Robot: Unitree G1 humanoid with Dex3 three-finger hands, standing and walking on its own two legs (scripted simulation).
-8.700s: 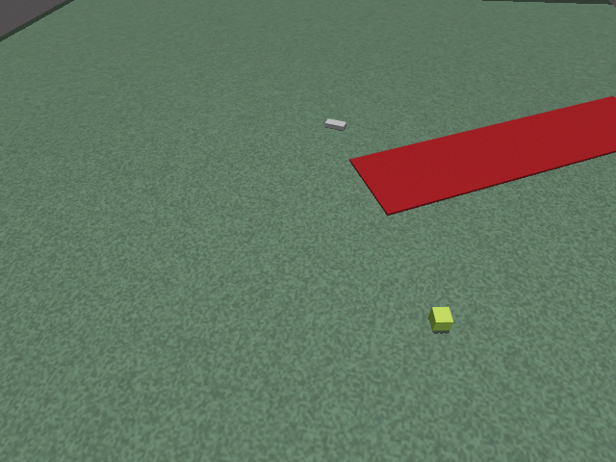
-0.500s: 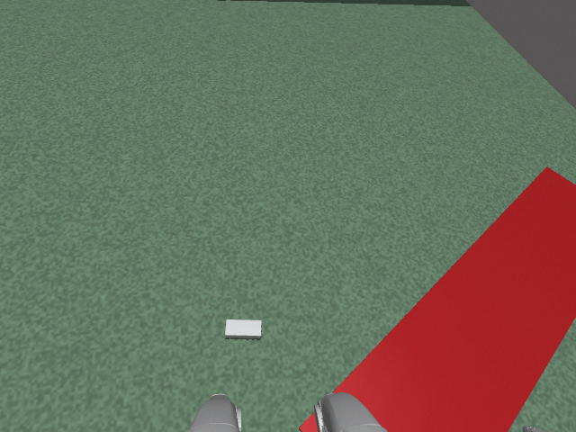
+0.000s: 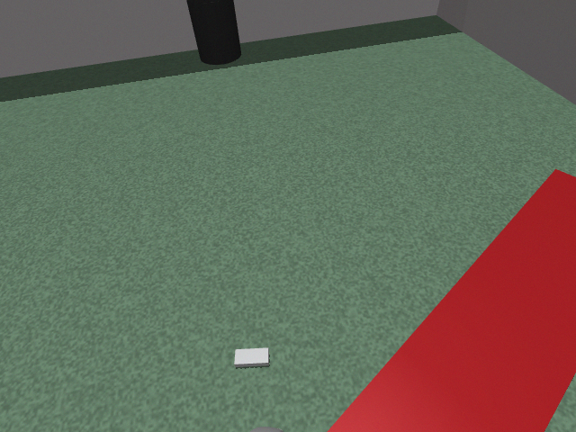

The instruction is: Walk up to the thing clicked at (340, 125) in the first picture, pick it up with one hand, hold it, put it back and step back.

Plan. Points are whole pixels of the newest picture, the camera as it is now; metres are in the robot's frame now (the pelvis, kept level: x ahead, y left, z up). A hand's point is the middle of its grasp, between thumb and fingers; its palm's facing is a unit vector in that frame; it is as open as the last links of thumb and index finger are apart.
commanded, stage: walk up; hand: left
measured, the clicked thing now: (252, 357) +0.51 +0.24 -0.76
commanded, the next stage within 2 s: none
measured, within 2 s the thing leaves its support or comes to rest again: neither
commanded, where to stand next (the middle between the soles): +0.16 +0.01 m, yaw +5 degrees
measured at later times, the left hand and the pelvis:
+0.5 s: hand out of the picture +0.14 +0.36 -0.17, palm faces +0.08 -0.94 -0.33, open 7.4 cm; pelvis +0.08 +0.06 -0.01, yaw +7 degrees
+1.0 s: hand out of the picture +0.15 +0.30 -0.14, palm faces +0.00 -0.90 -0.43, open 7.4 cm; pelvis +0.04 +0.02 -0.01, yaw +3 degrees
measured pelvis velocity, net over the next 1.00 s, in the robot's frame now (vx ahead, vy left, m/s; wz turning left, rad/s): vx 0.04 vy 0.02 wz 0.05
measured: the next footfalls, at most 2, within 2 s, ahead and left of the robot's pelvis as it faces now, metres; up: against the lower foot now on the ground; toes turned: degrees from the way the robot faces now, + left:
left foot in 0.26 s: +0.14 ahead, +0.18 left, -0.01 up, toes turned +7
right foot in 0.74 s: +0.14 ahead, -0.11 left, +0.01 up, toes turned +7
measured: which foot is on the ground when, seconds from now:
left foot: up 0.00-0.24, down 0.26-0.78, up 0.80-1.00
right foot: down 0.00-0.28, up 0.30-0.72, down 0.74-1.00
